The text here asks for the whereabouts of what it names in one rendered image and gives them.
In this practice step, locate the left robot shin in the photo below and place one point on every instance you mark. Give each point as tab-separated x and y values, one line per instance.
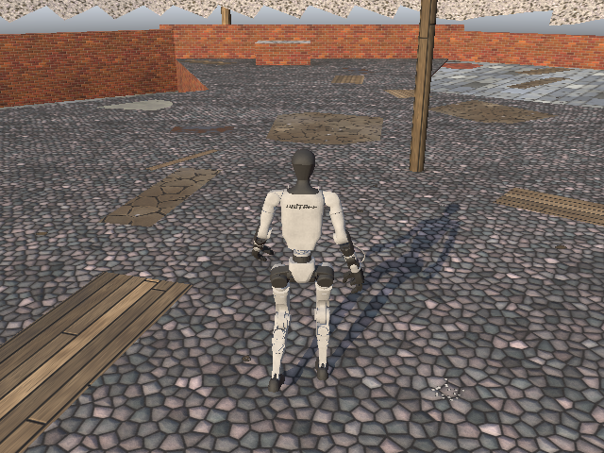
279	342

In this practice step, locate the left robot upper arm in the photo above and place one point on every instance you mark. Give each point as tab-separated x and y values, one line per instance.
272	199

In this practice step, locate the left robot foot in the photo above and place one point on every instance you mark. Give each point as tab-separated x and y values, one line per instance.
275	384

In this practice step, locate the robot left hand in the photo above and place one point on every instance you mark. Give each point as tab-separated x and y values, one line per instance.
258	256

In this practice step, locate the robot left forearm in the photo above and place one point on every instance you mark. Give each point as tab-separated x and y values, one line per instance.
258	243

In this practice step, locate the robot right forearm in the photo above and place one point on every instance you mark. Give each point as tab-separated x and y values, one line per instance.
350	255

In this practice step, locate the robot right hand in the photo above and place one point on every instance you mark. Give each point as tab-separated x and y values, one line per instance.
358	279

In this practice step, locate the right robot upper arm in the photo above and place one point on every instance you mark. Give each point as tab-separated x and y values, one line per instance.
336	213

